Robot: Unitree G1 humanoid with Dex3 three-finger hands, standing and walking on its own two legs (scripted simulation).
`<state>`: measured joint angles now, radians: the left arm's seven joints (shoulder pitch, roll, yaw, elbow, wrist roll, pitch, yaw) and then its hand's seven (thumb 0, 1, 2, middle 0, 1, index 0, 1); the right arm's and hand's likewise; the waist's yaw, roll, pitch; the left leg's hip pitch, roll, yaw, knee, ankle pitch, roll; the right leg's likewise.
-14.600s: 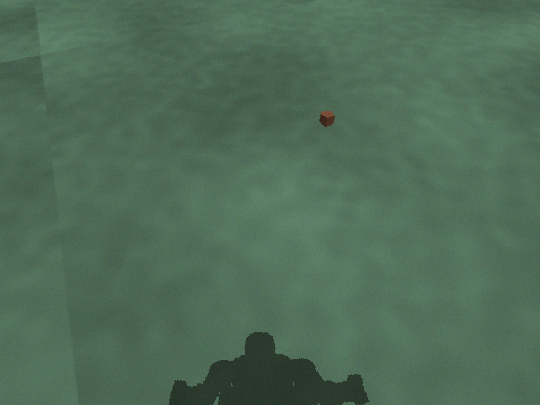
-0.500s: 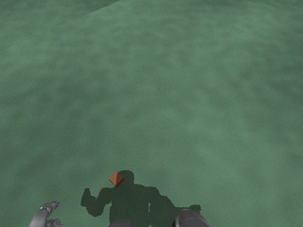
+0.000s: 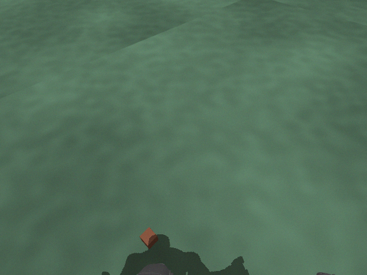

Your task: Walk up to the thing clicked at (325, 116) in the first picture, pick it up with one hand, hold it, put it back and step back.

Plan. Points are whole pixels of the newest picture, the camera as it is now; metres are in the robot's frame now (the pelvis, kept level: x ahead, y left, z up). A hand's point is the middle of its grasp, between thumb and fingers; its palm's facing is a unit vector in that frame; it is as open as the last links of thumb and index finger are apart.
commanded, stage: walk up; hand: left
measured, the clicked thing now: (149, 238) +0.41 +0.22 -0.74
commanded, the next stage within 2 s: none
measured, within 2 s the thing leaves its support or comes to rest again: neither
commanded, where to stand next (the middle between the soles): +0.02 +0.00 m, yaw -1 degrees
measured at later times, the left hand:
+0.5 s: hand out of the picture -0.03 +0.27 -0.18, palm faces -0.06 -0.92 -0.38, open 7.4 cm
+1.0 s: hand out of the picture -0.03 +0.26 -0.14, palm faces +0.00 -0.94 -0.35, open 7.4 cm
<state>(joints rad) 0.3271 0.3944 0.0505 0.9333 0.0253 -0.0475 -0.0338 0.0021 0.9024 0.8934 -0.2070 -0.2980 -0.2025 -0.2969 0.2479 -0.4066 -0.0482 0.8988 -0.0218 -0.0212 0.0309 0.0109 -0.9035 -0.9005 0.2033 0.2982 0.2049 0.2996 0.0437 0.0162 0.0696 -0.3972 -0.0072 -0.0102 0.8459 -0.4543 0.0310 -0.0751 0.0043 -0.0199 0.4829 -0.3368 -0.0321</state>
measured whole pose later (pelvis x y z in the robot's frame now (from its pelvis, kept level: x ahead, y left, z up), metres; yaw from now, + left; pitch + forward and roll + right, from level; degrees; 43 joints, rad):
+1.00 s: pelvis -0.09 -0.01 +0.00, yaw +2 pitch -3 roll +0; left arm 0.30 0.41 0.05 0.86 0.01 0.00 -0.04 0.01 0.90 0.89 -0.21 -0.30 -0.20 -0.30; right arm 0.31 -0.37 -0.04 0.86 -0.02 -0.06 0.02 0.01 -0.90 -0.90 0.20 0.30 0.21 0.30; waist 0.00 -0.04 0.07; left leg -0.15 -0.02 -0.01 0.49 -0.28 0.03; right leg -0.41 -0.03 0.03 0.94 -0.44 -0.03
